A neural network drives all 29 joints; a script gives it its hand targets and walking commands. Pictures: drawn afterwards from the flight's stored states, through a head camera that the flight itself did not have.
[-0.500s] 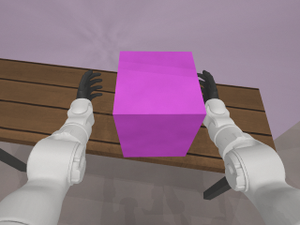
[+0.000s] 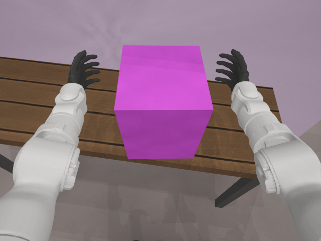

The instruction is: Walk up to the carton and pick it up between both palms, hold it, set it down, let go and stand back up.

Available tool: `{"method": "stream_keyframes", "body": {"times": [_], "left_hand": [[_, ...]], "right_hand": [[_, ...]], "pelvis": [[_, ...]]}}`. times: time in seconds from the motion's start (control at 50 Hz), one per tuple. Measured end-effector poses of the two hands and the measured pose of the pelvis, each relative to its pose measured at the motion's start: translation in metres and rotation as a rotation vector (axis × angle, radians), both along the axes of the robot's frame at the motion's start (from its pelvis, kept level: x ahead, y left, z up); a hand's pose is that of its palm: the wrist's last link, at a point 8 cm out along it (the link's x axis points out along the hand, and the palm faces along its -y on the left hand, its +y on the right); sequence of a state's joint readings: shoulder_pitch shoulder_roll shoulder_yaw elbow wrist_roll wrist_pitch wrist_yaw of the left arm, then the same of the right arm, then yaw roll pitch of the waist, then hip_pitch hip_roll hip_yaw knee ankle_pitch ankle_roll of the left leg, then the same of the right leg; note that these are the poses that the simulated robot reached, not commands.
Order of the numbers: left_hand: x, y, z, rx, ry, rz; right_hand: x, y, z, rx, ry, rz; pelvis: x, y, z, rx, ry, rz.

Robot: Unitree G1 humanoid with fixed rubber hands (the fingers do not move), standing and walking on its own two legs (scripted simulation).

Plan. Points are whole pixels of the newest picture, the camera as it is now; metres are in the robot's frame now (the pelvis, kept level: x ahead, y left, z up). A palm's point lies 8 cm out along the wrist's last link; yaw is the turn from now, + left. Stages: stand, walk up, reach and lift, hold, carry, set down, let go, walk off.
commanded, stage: set down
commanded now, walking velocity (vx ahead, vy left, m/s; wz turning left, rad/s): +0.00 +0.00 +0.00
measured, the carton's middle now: (161, 106) +0.46 +0.01 +0.03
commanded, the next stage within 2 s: none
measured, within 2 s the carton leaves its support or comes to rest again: neither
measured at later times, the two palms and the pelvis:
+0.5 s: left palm (56, 52) +0.47 +0.23 +0.20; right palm (254, 51) +0.47 -0.19 +0.21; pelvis +0.01 +0.00 +0.02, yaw +0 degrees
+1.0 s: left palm (57, 92) +0.42 +0.24 +0.14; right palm (243, 90) +0.42 -0.18 +0.14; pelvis +0.01 +0.00 +0.03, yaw +0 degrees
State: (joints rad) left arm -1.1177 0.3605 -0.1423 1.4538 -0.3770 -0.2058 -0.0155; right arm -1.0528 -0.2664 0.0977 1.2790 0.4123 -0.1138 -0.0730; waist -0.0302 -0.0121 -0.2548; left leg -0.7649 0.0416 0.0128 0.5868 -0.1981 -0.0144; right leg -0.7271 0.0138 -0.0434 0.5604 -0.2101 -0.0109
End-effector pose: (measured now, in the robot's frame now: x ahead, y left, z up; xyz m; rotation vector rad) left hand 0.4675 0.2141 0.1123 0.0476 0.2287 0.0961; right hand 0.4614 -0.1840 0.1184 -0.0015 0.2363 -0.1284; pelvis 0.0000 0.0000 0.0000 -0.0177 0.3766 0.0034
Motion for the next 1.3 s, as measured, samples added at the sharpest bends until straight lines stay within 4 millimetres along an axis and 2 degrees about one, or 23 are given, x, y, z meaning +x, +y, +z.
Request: {"method": "stream_keyframes", "body": {"times": [0.14,0.26,0.38,0.64,0.7,0.76,0.92,1.0,1.18,1.3], "left_hand": [[0.001,0.008,0.036,0.004,-0.003,0.018],[0.001,0.018,0.057,0.009,-0.006,0.031],[0.003,0.021,0.071,0.004,-0.004,0.028],[0.004,0.014,0.103,-0.008,0.013,0.002],[-0.001,0.015,0.103,-0.003,0.015,-0.004],[-0.008,0.017,0.094,0.002,0.02,-0.009],[-0.039,0.024,0.042,-0.011,0.05,0.0],[-0.051,0.027,0.026,-0.023,0.058,0.009],[-0.069,0.029,0.021,-0.028,0.032,0.005],[-0.082,0.03,0.011,-0.026,0.03,-0.001]], "right_hand": [[0.002,0.0,0.036,-0.007,-0.004,-0.012],[0.003,-0.002,0.06,-0.004,-0.002,-0.022],[0.005,-0.004,0.075,0.008,0.002,-0.024],[0.003,-0.003,0.099,0.02,0.013,-0.021],[-0.002,-0.003,0.096,0.014,0.021,-0.021],[-0.009,-0.003,0.085,0.008,0.029,-0.019],[-0.036,0.005,0.034,0.03,0.042,-0.014],[-0.046,0.007,0.02,0.042,0.034,-0.018],[-0.062,0.006,0.013,0.039,0.01,-0.021],[-0.078,0.003,-0.001,0.036,0.012,-0.022]], "pelvis": [[0.005,0.0,0.009,0.001,-0.066,0.003],[0.008,0.0,0.014,-0.001,-0.104,0.006],[0.01,0.0,0.017,-0.004,-0.125,0.005],[0.01,0.0,0.023,-0.002,-0.195,0.001],[0.011,-0.001,0.025,0.0,-0.228,0.001],[0.012,-0.001,0.026,0.002,-0.261,0.001],[0.012,-0.001,0.026,0.003,-0.302,0.002],[0.011,0.0,0.026,0.001,-0.302,0.002],[0.012,0.002,0.026,0.002,-0.333,0.003],[0.014,0.002,0.027,0.005,-0.366,0.002]]}}
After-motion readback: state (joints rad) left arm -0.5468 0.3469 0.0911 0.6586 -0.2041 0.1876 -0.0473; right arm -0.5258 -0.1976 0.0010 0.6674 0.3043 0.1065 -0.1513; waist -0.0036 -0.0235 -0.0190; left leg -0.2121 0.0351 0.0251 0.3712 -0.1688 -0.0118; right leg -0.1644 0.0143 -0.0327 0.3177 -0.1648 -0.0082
